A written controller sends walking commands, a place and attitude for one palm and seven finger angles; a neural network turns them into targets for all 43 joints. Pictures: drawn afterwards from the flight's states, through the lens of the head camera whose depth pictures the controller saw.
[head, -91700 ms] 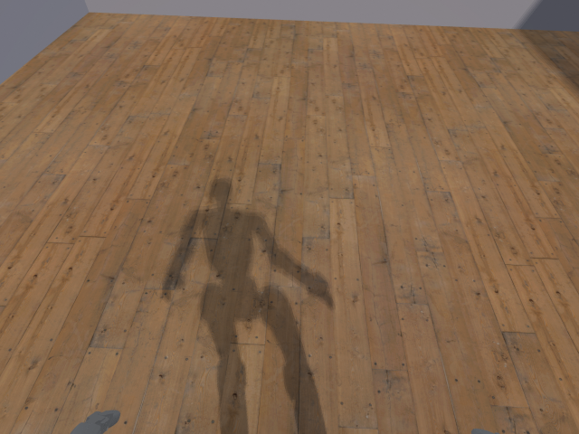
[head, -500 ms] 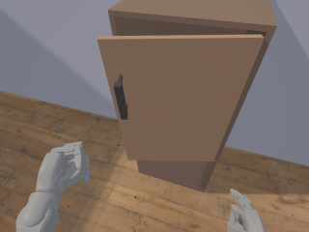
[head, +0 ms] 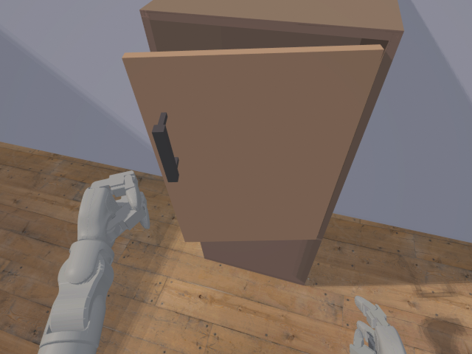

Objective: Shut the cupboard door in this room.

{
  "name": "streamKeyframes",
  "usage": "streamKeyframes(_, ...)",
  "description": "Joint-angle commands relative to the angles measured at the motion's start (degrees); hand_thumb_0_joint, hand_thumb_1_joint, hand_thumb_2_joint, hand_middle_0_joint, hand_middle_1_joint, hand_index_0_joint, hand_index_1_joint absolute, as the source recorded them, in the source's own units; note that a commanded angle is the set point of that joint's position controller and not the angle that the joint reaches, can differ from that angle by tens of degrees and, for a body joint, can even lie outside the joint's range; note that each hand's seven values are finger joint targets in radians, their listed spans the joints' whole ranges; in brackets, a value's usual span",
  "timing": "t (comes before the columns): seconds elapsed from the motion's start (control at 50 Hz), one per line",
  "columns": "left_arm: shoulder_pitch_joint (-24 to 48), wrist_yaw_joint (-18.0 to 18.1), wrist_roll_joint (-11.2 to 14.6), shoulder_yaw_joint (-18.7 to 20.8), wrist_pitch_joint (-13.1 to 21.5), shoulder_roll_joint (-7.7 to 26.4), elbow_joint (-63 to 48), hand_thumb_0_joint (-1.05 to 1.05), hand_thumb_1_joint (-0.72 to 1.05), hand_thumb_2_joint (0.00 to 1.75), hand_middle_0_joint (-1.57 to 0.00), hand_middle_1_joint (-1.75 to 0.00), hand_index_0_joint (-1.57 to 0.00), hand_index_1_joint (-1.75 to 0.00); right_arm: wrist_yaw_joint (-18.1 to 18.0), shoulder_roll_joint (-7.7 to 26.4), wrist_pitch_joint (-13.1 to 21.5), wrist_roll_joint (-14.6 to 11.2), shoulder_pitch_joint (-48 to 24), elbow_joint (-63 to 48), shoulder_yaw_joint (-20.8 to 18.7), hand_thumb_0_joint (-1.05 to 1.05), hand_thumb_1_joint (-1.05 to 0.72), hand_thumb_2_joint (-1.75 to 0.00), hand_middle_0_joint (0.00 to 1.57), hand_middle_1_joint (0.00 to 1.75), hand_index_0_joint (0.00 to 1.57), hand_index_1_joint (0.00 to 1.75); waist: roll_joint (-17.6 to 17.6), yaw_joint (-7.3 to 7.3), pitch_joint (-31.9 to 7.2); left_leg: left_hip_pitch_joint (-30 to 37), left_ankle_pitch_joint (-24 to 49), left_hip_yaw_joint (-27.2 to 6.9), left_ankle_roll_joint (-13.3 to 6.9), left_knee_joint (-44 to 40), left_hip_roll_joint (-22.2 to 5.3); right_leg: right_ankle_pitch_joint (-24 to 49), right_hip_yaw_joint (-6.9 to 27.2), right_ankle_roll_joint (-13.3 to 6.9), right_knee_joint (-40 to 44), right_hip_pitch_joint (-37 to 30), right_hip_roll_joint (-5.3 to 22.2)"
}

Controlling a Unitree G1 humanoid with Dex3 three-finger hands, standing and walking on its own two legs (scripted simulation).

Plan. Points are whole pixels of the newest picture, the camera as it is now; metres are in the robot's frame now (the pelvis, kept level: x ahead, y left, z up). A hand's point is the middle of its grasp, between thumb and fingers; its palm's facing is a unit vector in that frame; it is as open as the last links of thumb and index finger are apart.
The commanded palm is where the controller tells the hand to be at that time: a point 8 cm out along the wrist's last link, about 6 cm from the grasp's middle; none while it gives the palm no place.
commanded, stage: bring the fist close to the handle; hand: left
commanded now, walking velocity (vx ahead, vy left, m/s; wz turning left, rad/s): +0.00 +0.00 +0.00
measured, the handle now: (168, 148) +0.46 +0.17 +0.10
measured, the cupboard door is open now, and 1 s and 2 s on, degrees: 17 17 3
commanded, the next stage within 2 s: push the door shut along its arc in 0.86 s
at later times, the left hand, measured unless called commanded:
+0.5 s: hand (176, 192) +0.35 +0.13 +0.10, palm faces +0.03 -1.00 -0.02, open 3.1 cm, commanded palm +0.33 +0.18 +0.11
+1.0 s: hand (171, 188) +0.35 +0.13 +0.11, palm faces +0.07 -1.00 -0.02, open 3.1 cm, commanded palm +0.33 +0.19 +0.11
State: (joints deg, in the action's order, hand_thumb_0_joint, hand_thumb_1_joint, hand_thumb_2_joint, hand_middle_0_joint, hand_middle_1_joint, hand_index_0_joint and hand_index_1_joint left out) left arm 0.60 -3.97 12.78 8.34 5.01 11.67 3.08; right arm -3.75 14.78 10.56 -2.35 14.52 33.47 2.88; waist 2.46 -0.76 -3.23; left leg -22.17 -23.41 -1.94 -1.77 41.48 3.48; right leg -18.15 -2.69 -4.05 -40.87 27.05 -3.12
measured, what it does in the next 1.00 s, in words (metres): stands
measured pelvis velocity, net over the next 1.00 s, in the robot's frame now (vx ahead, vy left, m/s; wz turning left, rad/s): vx -0.01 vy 0.01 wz -0.01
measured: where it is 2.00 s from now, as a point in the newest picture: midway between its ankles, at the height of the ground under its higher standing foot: outside the picture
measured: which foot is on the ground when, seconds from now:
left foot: down 0.00-1.00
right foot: down 0.00-1.00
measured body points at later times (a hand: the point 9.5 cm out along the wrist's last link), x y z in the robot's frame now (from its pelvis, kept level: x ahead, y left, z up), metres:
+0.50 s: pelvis +0.00 +0.01 +0.00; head +0.02 -0.01 +0.45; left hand +0.35 +0.18 +0.10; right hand +0.16 -0.22 -0.10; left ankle -0.02 +0.10 -0.71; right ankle +0.03 -0.07 -0.71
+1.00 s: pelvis -0.01 +0.01 +0.00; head +0.00 -0.01 +0.45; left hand +0.34 +0.19 +0.11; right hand +0.14 -0.23 -0.10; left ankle -0.02 +0.10 -0.71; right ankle +0.03 -0.07 -0.71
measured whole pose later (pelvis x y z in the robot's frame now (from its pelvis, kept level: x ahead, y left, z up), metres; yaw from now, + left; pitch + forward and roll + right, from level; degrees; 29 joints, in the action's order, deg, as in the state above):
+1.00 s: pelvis -0.01 +0.01 +0.00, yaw +0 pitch +4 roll +0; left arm 15.3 2.4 8.5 3.9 7.7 8.2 19.9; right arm -2.9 14.2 4.1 -2.2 14.0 34.5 2.2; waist 2.1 0.3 -2.9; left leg -21.7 -22.0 -1.3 -2.2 40.1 3.7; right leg -16.6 -2.1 -3.6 -39.5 26.7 -2.8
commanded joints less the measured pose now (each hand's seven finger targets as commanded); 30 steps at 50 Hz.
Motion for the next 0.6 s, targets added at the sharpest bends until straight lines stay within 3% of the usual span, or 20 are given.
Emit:
streamKeyframes(0.0, 12.23, -1.12, -0.12, -0.59, 2.23, 4.79, -7.19, 0.0, 0.9, 0.9, -1.3, -1.5, -1.3, -1.5, -0.05, 5.59, 2.33, -0.38, -4.06, -8.9, -2.69, 0.0, -0.9, -0.9, 0.2, 0.3, 0.2, 0.3, -4.02, 0.53, -9.61, -4.1, 14.21, 0.31, 0.37, -5.23, -1.61, 14.28, 4.69, 3.34, 6.13, -13.12, 4.49)
streamKeyframes(0.08, 16.02, 0.02, -0.04, 2.28, 0.28, 7.71, -8.77, 0.0, 0.9, 0.9, -1.3, -1.5, -1.3, -1.5, -0.43, 5.92, 1.17, -0.38, -4.47, -9.57, -2.95, 0.0, -0.9, -0.9, 0.2, 0.3, 0.2, 0.3, -5.08, 0.03, -11.92, -3.36, 13.71, 0.36, 0.29, -5.44, -1.54, 12.31, 5.11, 3.3, 6.91, -14.26, 4.53)
streamKeyframes(0.12, 20.74, 1.5, -0.39, 2.23, 1.37, 7.24, -11.08, 0.0, 0.9, 0.9, -1.3, -1.5, -1.3, -1.5, -0.43, 5.27, 0.94, -0.16, -4.79, -9.51, -2.91, 0.0, -0.9, -0.9, 0.2, 0.3, 0.2, 0.3, -4.92, 0.39, -13.84, -1.85, 15.28, 0.25, 0.26, -5.55, -1.68, 14.58, 4.68, 3.26, 6.09, -14.85, 4.34)
streamKeyframes(0.16, 21.78, 3.01, -0.73, 1.97, 3.38, 6.43, -13.38, 0.0, 0.9, 0.9, -1.3, -1.5, -1.3, -1.5, -0.16, 4.74, 1.09, 0.22, -4.67, -9.27, -2.92, 0.0, -0.9, -0.9, 0.2, 0.3, 0.2, 0.3, -2.4, 0.01, -16.84, 0.02, 18.3, 0.2, 0.51, -5.42, -1.75, 18.4, 3.92, 2.92, 4.5, -15.82, 4.03)
streamKeyframes(0.18, 21.86, 3.63, -1.13, 1.74, 4.31, 6.6, -13.83, 0.0, 0.9, 0.9, -1.3, -1.5, -1.3, -1.5, -0.05, 4.91, 1.06, 0.4, -4.21, -9.02, -2.91, 0.0, -0.9, -0.9, 0.2, 0.3, 0.2, 0.3, -3.83, 0.0, -17.87, 0.3, 19.6, 0.13, 0.46, -5.19, -1.9, 19.72, 3.69, 2.95, 4.01, -16.47, 3.93)
streamKeyframes(0.2, 21.62, 4.02, -1.53, 0.58, 4.95, 5.22, -13.33, 0.0, 0.9, 0.9, -1.3, -1.5, -1.3, -1.5, 0.13, 4.59, 0.98, 0.46, -4.31, -8.79, -2.97, 0.0, -0.9, -0.9, 0.2, 0.3, 0.2, 0.3, -1.73, 0.14, -18.2, 0.99, 20.31, 0.4, 0.55, -5.06, -1.91, 20.62, 3.5, 2.85, 3.66, -15.9, 3.91)
streamKeyframes(0.26, 22.59, 4.23, -2.75, -3.87, 4.83, 1.5, -8.29, 0.0, 0.9, 0.9, -1.3, -1.5, -1.3, -1.5, 0.63, 4.72, 0.53, 0.46, -3.53, -7.74, -2.81, 0.0, -0.9, -0.9, 0.2, 0.3, 0.2, 0.3, -1.09, 1.6, -13.71, 0.95, 19.52, -0.12, 0.94, -5.19, -2.11, 18.76, 2.38, 2.59, 3.71, -11.74, 3.51)
streamKeyframes(0.28, 21.68, 4.41, -2.89, -2.22, 3.96, 2.93, -5.11, 0.0, 0.9, 0.9, -1.3, -1.5, -1.3, -1.5, 0.61, 5.08, 0.12, 0.36, -3.11, -7.59, -3.08, 0.0, -0.9, -0.9, 0.2, 0.3, 0.2, 0.3, -4.11, 1.39, -12.64, -0.11, 18.62, -0.2, 0.79, -5.23, -2.2, 17.97, 2.5, 2.73, 4.29, -11.78, 3.49)
streamKeyframes(0.34, 23.41, 3.99, -3.12, -3.84, 0.83, 1.42, -0.62, 0.0, 0.9, 0.9, -1.3, -1.5, -1.3, -1.5, 0.54, 5.36, -1.32, -0.05, -3.42, -8.0, -3.02, 0.0, -0.9, -0.9, 0.2, 0.3, 0.2, 0.3, -4.5, 1.49, -9.88, -1.38, 15.35, -0.2, 0.89, -6.2, -1.89, 14.44, 2.52, 2.58, 5.6, -10.53, 3.57)
streamKeyframes(0.42, 33.67, 5.96, -3.17, -2.98, -0.32, 1.9, -0.44, 0.0, 0.9, 0.9, -1.3, -1.5, -1.3, -1.5, 0.06, 5.1, -2.65, 0.02, -4.28, -8.24, -2.86, 0.0, -0.9, -0.9, 0.2, 0.3, 0.2, 0.3, -5.15, 2.07, -11.94, -0.53, 12.64, -0.41, 0.72, -6.72, -1.88, 10.36, 2.79, 2.67, 6.54, -10.31, 3.56)
streamKeyframes(0.48, 33.38, 7.82, -3.17, 0.01, 2.68, 4.07, -2.95, 0.0, 0.9, 0.9, -1.3, -1.5, -1.3, -1.5, 0.11, 4.86, -2.63, 0.64, -4.26, -8.6, -3.03, 0.0, -0.9, -0.9, 0.2, 0.3, 0.2, 0.3, -4.04, 0.06, -18.28, 1.06, 17.25, -0.13, 0.87, -6.22, -2.02, 15.53, 3.02, 2.39, 4.83, -14.59, 3.46)
streamKeyframes(0.5, 33.48, 8.12, -3.36, -0.09, 3.81, 3.92, -3.15, 0.0, 0.9, 0.9, -1.3, -1.5, -1.3, -1.5, 0.31, 4.5, -2.71, 0.66, -4.28, -8.4, -2.89, 0.0, -0.9, -0.9, 0.2, 0.3, 0.2, 0.3, -3.6, 0.02, -19.6, 1.51, 18.23, -0.01, 1.03, -6.34, -2.14, 16.75, 2.95, 2.25, 4.38, -15.37, 3.5)
streamKeyframes(0.52, 33.82, 8.17, -3.58, -1.24, 4.97, 2.62, -3.17, 0.0, 0.9, 0.9, -1.3, -1.5, -1.3, -1.5, 0.54, 4.19, -2.55, 0.81, -4.13, -8.3, -2.81, 0.0, -0.9, -0.9, 0.2, 0.3, 0.2, 0.3, -3.04, 0.08, -19.68, 1.63, 19.29, 0.1, 1.12, -6.27, -2.09, 18.09, 2.88, 2.19, 3.95, -15.45, 3.47)
streamKeyframes(0.56, 30.64, 8.15, -4.09, -0.45, 5.93, 3.25, 0.13, 0.0, 0.9, 0.9, -1.3, -1.5, -1.3, -1.5, 0.89, 4.29, -2.9, 0.86, -3.8, -7.73, -2.84, 0.0, -0.9, -0.9, 0.2, 0.3, 0.2, 0.3, -2.33, -0.1, -17.84, 0.3, 18.99, 0.6, 1.23, -6.19, -2.18, 18.4, 2.95, 2.17, 3.91, -14.93, 3.41)
streamKeyframes(0.58, 29.03, 7.99, -4.33, 0.55, 5.73, 4.44, 2.78, 0.0, 0.9, 0.9, -1.3, -1.5, -1.3, -1.5, 0.96, 4.66, -3.27, 0.76, -3.44, -7.6, -2.97, 0.0, -0.9, -0.9, 0.2, 0.3, 0.2, 0.3, -4.15, -0.13, -16.08, -0.98, 18.14, 0.45, 1.04, -6.26, -2.22, 17.84, 3.07, 2.25, 4.37, -14.82, 3.45)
